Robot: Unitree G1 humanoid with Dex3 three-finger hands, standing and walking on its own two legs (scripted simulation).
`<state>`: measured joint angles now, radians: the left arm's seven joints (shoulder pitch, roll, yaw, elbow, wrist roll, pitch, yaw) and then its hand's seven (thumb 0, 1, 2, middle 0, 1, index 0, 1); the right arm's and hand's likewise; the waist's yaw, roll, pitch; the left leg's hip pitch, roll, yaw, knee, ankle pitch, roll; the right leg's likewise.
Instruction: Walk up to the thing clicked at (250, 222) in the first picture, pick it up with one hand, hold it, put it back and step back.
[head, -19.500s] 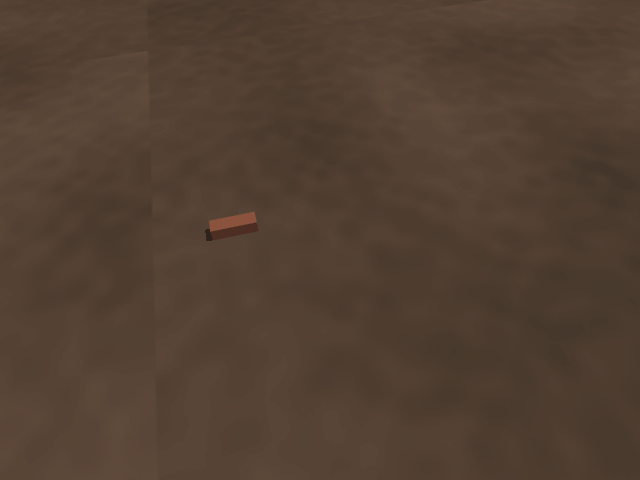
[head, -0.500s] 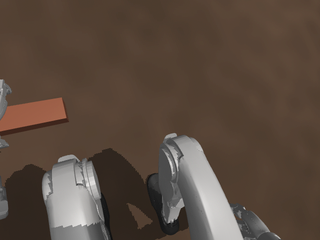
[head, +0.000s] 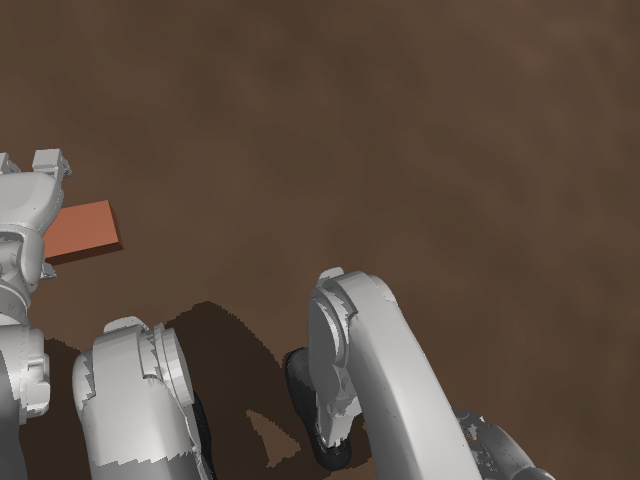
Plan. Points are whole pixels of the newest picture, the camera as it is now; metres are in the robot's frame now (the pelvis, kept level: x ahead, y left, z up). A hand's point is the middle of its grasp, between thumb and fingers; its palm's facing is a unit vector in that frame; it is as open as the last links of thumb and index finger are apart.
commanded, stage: approach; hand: left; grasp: from above
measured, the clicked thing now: (43, 240) +0.47 +0.30 -0.30
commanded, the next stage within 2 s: rest palm in 0.36 s
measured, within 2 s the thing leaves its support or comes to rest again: neither
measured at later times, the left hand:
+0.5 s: hand out of the picture +0.43 +0.32 -0.20, palm faces -0.51 -0.11 -0.85, open 14.2 cm
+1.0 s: hand (41, 239) +0.46 +0.29 -0.25, palm faces -0.42 -0.10 -0.90, open 14.2 cm
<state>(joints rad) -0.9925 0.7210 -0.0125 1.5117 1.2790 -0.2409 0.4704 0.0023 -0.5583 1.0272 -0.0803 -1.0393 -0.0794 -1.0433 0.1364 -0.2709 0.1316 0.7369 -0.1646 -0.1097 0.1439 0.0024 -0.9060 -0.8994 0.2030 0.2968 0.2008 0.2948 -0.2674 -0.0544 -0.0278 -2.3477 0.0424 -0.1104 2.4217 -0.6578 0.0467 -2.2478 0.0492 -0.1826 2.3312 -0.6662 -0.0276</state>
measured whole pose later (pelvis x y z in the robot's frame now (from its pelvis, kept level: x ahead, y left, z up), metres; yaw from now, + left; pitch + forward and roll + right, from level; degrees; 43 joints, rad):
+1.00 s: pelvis +0.00 +0.00 -0.02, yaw -2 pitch +30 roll -11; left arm -1.02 0.88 0.12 1.65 1.33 -0.24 0.62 0.00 -0.53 1.00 -0.07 -0.99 -0.07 -1.00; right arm 0.11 -0.31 0.20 0.70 -0.23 -0.18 0.21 0.00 -0.90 -0.90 0.20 0.30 0.20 0.29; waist -0.33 -0.11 0.10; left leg -2.39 0.05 -0.15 2.51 -0.67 0.04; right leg -2.28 0.06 -0.22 2.40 -0.67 -0.03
